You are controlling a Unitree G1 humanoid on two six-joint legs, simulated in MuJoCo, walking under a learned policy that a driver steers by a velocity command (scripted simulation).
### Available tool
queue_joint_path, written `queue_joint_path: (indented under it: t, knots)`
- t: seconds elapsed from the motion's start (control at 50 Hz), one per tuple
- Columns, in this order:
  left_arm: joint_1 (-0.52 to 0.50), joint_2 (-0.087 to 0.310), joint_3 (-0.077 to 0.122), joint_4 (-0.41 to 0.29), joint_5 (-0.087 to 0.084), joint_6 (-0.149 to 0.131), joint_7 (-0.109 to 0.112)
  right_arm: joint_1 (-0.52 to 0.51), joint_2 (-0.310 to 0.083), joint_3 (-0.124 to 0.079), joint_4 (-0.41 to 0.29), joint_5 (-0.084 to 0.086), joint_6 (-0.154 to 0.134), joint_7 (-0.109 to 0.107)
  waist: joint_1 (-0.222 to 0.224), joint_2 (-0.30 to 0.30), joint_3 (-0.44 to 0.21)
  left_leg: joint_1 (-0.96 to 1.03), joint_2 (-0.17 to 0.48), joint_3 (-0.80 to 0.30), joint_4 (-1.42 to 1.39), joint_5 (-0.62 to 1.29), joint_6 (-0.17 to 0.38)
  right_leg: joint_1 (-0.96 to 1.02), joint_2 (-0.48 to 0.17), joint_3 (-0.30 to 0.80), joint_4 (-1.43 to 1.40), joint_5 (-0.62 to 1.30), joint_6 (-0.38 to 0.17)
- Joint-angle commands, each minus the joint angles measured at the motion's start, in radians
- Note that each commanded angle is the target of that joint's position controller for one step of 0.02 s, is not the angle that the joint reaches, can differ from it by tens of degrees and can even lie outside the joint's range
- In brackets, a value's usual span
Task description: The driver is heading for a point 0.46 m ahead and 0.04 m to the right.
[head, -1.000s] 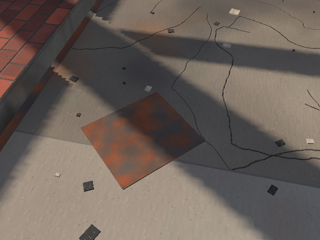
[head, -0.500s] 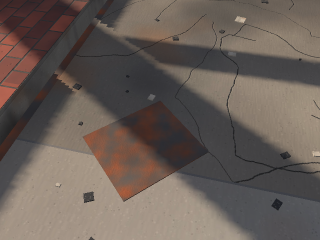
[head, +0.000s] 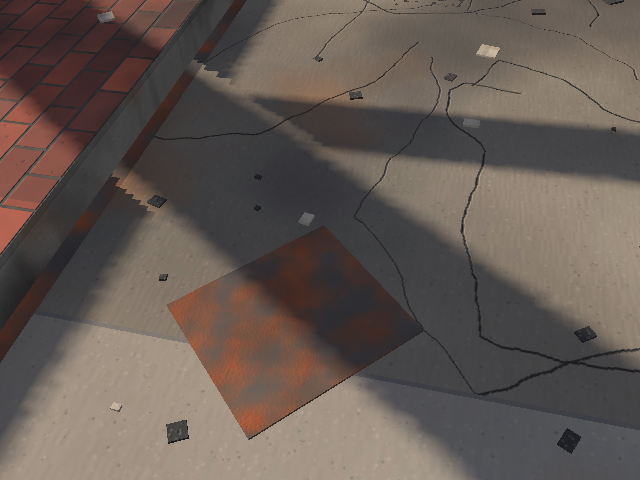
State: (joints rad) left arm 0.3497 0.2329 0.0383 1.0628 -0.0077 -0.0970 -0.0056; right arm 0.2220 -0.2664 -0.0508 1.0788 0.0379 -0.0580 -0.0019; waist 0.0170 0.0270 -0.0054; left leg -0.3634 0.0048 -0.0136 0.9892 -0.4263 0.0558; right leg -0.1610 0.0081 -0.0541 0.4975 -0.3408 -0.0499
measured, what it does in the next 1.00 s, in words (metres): walks ahead: left foot, then right foot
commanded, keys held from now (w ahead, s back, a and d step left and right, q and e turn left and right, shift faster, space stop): w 0.46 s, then no key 0.54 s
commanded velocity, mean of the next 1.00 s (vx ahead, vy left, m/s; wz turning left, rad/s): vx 0.31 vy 0.00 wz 0.00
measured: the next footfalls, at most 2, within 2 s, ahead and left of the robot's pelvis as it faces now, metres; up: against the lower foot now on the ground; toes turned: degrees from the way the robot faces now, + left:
left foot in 0.36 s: +0.36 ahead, +0.14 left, +0.00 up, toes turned +2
right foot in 0.80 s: +0.56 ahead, -0.07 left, +0.00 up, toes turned -1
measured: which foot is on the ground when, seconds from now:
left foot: up 0.00-0.34, down 0.36-0.82, up 0.84-1.00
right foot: down 0.00-0.38, up 0.40-0.78, down 0.80-1.00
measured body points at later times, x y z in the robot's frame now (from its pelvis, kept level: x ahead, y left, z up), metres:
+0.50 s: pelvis +0.26 +0.06 +0.00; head +0.29 +0.06 +0.45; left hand +0.28 +0.32 -0.15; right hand +0.37 -0.21 -0.13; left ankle +0.32 +0.14 -0.74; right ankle +0.15 -0.09 -0.63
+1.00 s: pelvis +0.43 +0.03 +0.00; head +0.46 +0.02 +0.45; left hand +0.55 +0.27 -0.13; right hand +0.49 -0.23 -0.16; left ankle +0.40 +0.16 -0.72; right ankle +0.52 -0.07 -0.74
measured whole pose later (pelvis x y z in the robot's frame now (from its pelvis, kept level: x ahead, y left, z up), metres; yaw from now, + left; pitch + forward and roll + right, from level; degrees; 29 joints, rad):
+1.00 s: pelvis +0.43 +0.03 +0.00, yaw +1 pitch +1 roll +0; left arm 0.10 0.19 0.03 0.96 0.02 -0.03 0.02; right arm 0.17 -0.24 -0.03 1.07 0.00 0.01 -0.04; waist -0.02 0.02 0.03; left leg -0.28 0.02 -0.01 0.68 -0.44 -0.03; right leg -0.38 0.01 -0.04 0.48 -0.12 -0.04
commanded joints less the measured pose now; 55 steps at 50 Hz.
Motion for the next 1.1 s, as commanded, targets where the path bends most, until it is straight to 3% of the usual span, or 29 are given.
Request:
queue_joint_path:
  t: [0.02, 0.06, 0.14, 0.24, 0.3, 0.34, 0.36, 0.38, 0.4, 0.42, 0.44, 0.46, 0.48, 0.52, 0.58, 0.64, 0.7, 0.78, 0.8, 0.82, 0.84, 0.86, 0.88, 0.94, 1.0, 1.04, 1.06, 1.08, 1.1]
  knots:
    - [0.054, 0.124, 0.012, -0.029, 0.001, -0.022, -0.011, -0.142, -0.095, -0.019, -0.096, -0.003, -0.046, 0.009, 0.019, -0.104, 0.121, -0.505, 0.097, -0.041, 0.114, 0.143, 0.023, 0.271, -0.308, 0.419, -0.34, 0.067, -0.137]
    - [0.09, 0.085, -0.001, -0.021, 0.011, -0.009, -0.007, -0.156, -0.069, -0.02, -0.099, -0.013, -0.042, 0.018, 0.023, -0.129, 0.094, -0.43, 0.102, -0.004, 0.032, 0.217, 0.004, 0.249, -0.25, 0.275, -0.34, 0.315, -0.111]
    - [0.127, 0.121, 0.004, -0.02, 0.014, 0.007, 0.017, -0.304, -0.003, 0.002, -0.163, -0.018, -0.03, 0.025, 0.049, -0.109, 0.118, -0.356, 0.065, 0.052, -0.224, 0.348, -0.04, 0.164, -0.207, 0.158, -0.374, 0.418, -0.113]
    - [0.172, 0.141, 0.019, 0.002, -0.002, 0.008, 0.024, -0.418, -0.023, 0.013, -0.227, -0.006, -0.03, 0.042, 0.056, -0.131, 0.164, -0.257, 0.039, 0.063, -0.416, 0.443, -0.018, 0.157, -0.243, 0.116, -0.409, 0.406, -0.115]
    - [0.138, 0.159, 0.033, -0.004, -0.006, 0.019, 0.027, -0.371, -0.073, -0.006, -0.238, -0.007, -0.039, 0.051, -0.005, -0.143, 0.109, -0.16, 0.013, 0.066, -0.458, 0.39, 0.03, 0.253, -0.275, 0.089, -0.304, 0.685, -0.089]
    - [0.107, 0.163, 0.036, -0.017, 0.0, 0.035, 0.029, -0.132, -0.137, -0.046, -0.173, -0.007, -0.036, 0.042, -0.129, -0.164, -0.047, 0.149, -0.049, 0.105, -0.452, 0.363, 0.074, 0.233, -0.239, 0.043, -0.032, 0.995, -0.054]
    - [0.096, 0.15, 0.028, -0.034, 0.01, 0.038, 0.027, 0.047, -0.179, -0.067, -0.125, -0.008, -0.03, 0.033, -0.203, -0.142, -0.154, 0.435, 0.028, 0.017, -0.426, 0.34, 0.113, 0.054, -0.202, 0.031, 0.208, 0.862, -0.024]
    - [0.21, 0.023, -0.006, -0.053, 0.012, 0.022, 0.012, 0.202, -0.271, -0.089, -0.098, -0.033, -0.023, 0.024, -0.163, 0.103, -0.336, 0.83, 0.31, -0.462, -0.49, 0.097, 0.281, -0.348, -0.031, 0.012, 0.637, 0.364, 0.047]
    - [0.18, 0.011, -0.011, -0.043, -0.007, -0.009, 0.005, 0.193, -0.21, -0.066, -0.088, -0.028, -0.021, 0.026, -0.159, 0.179, -0.393, 0.817, 0.389, -0.769, -0.703, -0.029, 0.308, -0.468, 0.046, 0.164, 0.84, -0.206, 0.037]
    - [0.07, 0.098, 0.016, -0.085, -0.039, -0.03, 0.003, 0.082, -0.158, -0.048, -0.1, -0.018, -0.031, 0.03, -0.139, 0.153, -0.212, 0.673, 0.343, -0.64, -0.736, -0.048, 0.248, -0.57, -0.016, 0.184, 0.91, -0.17, 0.01]
    - [-0.002, 0.125, 0.021, -0.109, -0.048, -0.04, 0.009, -0.018, -0.115, -0.034, -0.125, -0.02, -0.04, 0.031, -0.103, 0.08, -0.103, 0.499, 0.314, -0.489, -0.757, 0.039, 0.215, -0.565, -0.075, 0.153, 0.879, -0.077, -0.008]
    - [-0.031, 0.127, 0.031, -0.111, -0.035, -0.039, 0.019, -0.083, -0.076, -0.022, -0.133, -0.032, -0.05, 0.037, -0.064, 0.018, -0.037, 0.34, 0.276, -0.373, -0.785, 0.154, 0.192, -0.512, -0.117, 0.133, 0.814, 0.0, -0.011]
    - [-0.011, 0.115, 0.039, -0.105, -0.022, -0.026, 0.028, -0.122, -0.045, -0.012, -0.134, -0.045, -0.057, 0.041, -0.02, 0.03, -0.009, 0.225, 0.238, -0.276, -0.803, 0.298, 0.171, -0.428, -0.147, 0.135, 0.761, 0.042, -0.008]
    - [0.04, 0.065, 0.038, -0.093, -0.014, 0.003, 0.035, -0.115, -0.037, -0.005, -0.116, -0.05, -0.06, 0.043, 0.021, 0.042, 0.002, 0.113, 0.207, -0.159, -0.812, 0.574, 0.176, -0.327, -0.152, 0.122, 0.703, 0.027, 0.008]
    - [-0.03, 0.064, 0.041, -0.132, 0.001, 0.02, 0.04, -0.081, -0.087, -0.008, -0.089, -0.06, -0.059, 0.02, 0.037, 0.037, 0.022, 0.068, 0.192, -0.053, -0.808, 0.862, 0.193, -0.349, -0.14, 0.093, 0.542, 0.108, 0.05]
    - [-0.145, 0.041, 0.027, -0.161, 0.01, 0.024, 0.031, -0.053, -0.101, -0.005, -0.081, -0.055, -0.042, -0.001, 0.004, 0.035, -0.003, 0.085, 0.141, 0.026, -0.786, 0.887, 0.156, -0.294, -0.114, 0.06, 0.275, 0.298, 0.059]
    - [-0.227, 0.06, 0.025, -0.177, 0.003, 0.031, 0.023, 0.006, -0.124, -0.006, -0.054, -0.047, -0.027, -0.007, -0.032, 0.033, -0.029, 0.166, 0.162, 0.01, -0.761, 0.828, 0.149, -0.251, -0.082, 0.06, 0.142, 0.38, 0.061]
    - [-0.227, 0.1, 0.034, -0.178, 0.017, 0.028, 0.015, -0.004, -0.116, -0.006, -0.037, -0.025, -0.003, -0.014, 0.002, 0.023, -0.033, 0.246, 0.179, -0.033, -0.622, 0.743, 0.109, -0.18, -0.056, 0.064, -0.013, 0.349, 0.018]
    - [-0.186, 0.13, 0.045, -0.16, 0.024, 0.025, 0.017, 0.024, -0.101, -0.002, -0.031, -0.027, 0.0, -0.014, 0.014, -0.007, -0.05, 0.245, 0.136, -0.028, -0.555, 0.696, 0.071, -0.093, -0.058, 0.07, -0.091, 0.493, -0.001]
    - [-0.135, 0.192, 0.058, -0.152, 0.032, 0.024, 0.024, 0.065, -0.086, 0.004, -0.035, -0.048, -0.004, -0.016, 0.003, -0.068, -0.115, 0.192, 0.074, 0.006, -0.446, 0.566, 0.025, 0.054, -0.149, 0.153, -0.055, 0.876, -0.034]
    - [-0.123, 0.191, 0.051, -0.138, 0.037, 0.033, 0.025, 0.227, 0.01, 0.027, 0.003, -0.058, -0.006, -0.013, -0.07, -0.228, -0.226, 0.042, 0.006, 0.033, -0.316, 0.179, -0.033, 0.271, -0.289, 0.29, 0.007, 1.053, -0.177]
    - [-0.105, 0.099, 0.03, -0.129, 0.028, 0.044, 0.019, 0.19, -0.011, 0.027, 0.009, -0.049, 0.008, -0.016, -0.023, -0.235, -0.25, 0.026, -0.013, 0.016, -0.235, -0.106, -0.063, 0.24, -0.338, 0.372, -0.038, 0.949, -0.237]
    - [-0.129, 0.071, 0.017, -0.126, 0.025, 0.048, 0.015, 0.115, -0.053, 0.016, -0.013, -0.03, 0.025, -0.02, -0.02, -0.217, -0.207, -0.015, -0.006, -0.006, -0.191, -0.213, -0.073, 0.182, -0.324, 0.387, -0.089, 0.734, -0.229]
    - [-0.256, 0.125, 0.023, -0.151, 0.026, 0.054, 0.023, 0.049, -0.067, 0.004, -0.018, -0.034, 0.076, -0.042, -0.046, -0.158, -0.109, 0.002, 0.042, -0.036, -0.178, -0.126, -0.092, -0.027, -0.293, 0.372, -0.2, 0.318, -0.166]
    - [-0.344, 0.111, 0.02, -0.158, 0.019, 0.07, 0.032, 0.099, -0.012, 0.012, 0.023, -0.043, 0.08, -0.041, -0.1, -0.148, -0.082, 0.197, 0.024, 0.018, -0.425, 0.146, -0.078, -0.193, -0.194, 0.234, -0.217, 0.143, -0.096]
    - [-0.284, 0.094, 0.017, -0.128, 0.005, 0.074, 0.03, 0.078, -0.04, 0.009, 0.022, -0.064, 0.08, -0.033, -0.076, -0.101, -0.051, 0.234, 0.037, 0.008, -0.539, 0.252, -0.05, -0.218, -0.135, 0.172, -0.207, -0.053, -0.029]
    - [-0.258, 0.095, 0.018, -0.117, 0.012, 0.075, 0.029, 0.057, -0.07, 0.008, 0.005, -0.063, 0.081, -0.035, -0.048, -0.067, -0.02, 0.207, 0.08, -0.027, -0.585, 0.191, -0.024, -0.226, -0.111, 0.154, -0.19, -0.112, -0.001]
    - [-0.254, 0.072, 0.016, -0.125, 0.014, 0.08, 0.032, 0.038, -0.104, 0.002, 0.016, -0.047, 0.076, -0.034, -0.013, 0.048, 0.029, 0.049, 0.073, -0.035, -0.604, 0.002, 0.003, -0.135, -0.049, 0.083, -0.169, -0.053, 0.026]
    - [-0.258, 0.074, 0.016, -0.114, 0.02, 0.079, 0.037, 0.006, -0.072, 0.008, 0.007, -0.043, 0.063, -0.032, -0.014, 0.05, 0.048, -0.017, 0.067, -0.039, -0.638, -0.032, -0.003, -0.053, -0.043, 0.076, -0.118, 0.039, 0.034]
